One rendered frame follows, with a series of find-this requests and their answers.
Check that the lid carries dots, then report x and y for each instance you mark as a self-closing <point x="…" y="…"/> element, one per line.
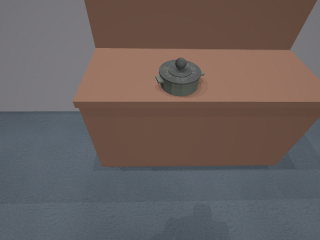
<point x="188" y="75"/>

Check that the pot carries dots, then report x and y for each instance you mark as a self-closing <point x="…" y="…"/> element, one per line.
<point x="178" y="90"/>

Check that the table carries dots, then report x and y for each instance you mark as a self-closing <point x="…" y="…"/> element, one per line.
<point x="255" y="100"/>

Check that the knob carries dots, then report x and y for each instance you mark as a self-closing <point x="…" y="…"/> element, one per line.
<point x="180" y="63"/>

